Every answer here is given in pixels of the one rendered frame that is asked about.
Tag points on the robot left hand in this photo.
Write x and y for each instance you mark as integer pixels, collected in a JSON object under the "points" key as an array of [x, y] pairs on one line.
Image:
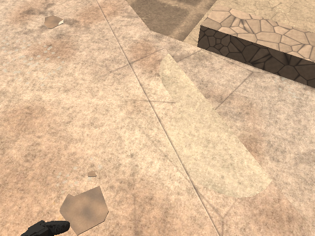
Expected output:
{"points": [[49, 228]]}

